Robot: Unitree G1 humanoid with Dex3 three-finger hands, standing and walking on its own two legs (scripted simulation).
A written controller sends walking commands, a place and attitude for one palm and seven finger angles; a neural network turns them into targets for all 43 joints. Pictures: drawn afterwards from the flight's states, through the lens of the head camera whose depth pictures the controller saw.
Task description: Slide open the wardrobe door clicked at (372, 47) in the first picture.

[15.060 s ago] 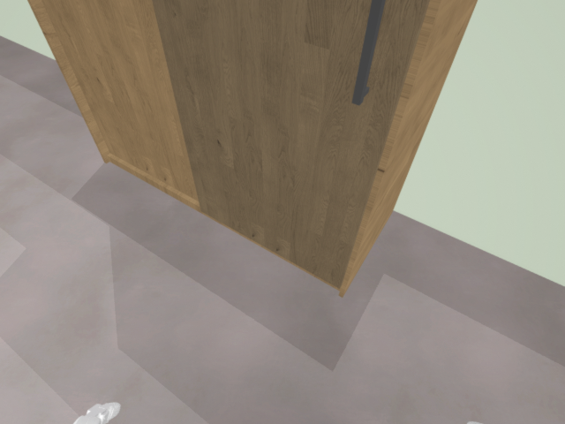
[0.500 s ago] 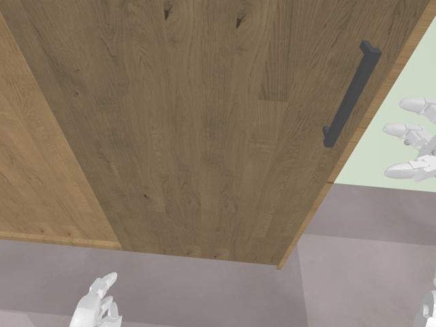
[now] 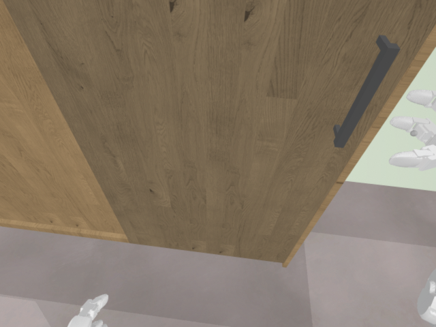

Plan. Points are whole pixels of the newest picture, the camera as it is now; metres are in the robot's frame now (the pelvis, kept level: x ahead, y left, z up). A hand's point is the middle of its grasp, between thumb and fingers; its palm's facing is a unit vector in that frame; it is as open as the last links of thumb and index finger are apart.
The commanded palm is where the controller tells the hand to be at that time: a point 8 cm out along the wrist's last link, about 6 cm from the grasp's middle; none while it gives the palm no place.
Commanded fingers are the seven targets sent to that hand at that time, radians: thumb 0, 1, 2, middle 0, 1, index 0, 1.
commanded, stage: move the hooked fingers beside the handle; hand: right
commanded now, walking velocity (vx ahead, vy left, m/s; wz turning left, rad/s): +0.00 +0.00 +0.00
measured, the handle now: (358, 97) +0.50 -0.20 +0.19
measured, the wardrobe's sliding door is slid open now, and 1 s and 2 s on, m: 0.00 0.00 0.00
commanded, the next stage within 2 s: feel for the door with the fingertips in 1.40 s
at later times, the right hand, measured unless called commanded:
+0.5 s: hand (412, 128) +0.43 -0.27 +0.19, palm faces +0.07 +1.00 +0.00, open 14.0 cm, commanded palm +0.39 -0.32 +0.19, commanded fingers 0.00 0.50 -0.30 0.30 1.20 0.30 1.20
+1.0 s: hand (402, 121) +0.43 -0.26 +0.20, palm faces +0.06 +1.00 -0.01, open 14.0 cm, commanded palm +0.41 -0.31 +0.19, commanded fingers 0.00 0.50 -0.30 0.30 1.20 0.30 1.20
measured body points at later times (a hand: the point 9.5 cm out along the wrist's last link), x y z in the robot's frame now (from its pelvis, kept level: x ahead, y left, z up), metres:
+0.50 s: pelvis +0.00 -0.01 +0.00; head +0.02 +0.00 +0.45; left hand +0.06 +0.27 -0.11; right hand +0.42 -0.33 +0.19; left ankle +0.00 +0.12 -0.74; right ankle -0.03 -0.11 -0.74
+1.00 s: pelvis -0.01 +0.00 +0.00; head +0.02 +0.00 +0.45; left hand +0.08 +0.27 -0.11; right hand +0.42 -0.31 +0.20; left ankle +0.00 +0.12 -0.74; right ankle -0.03 -0.11 -0.74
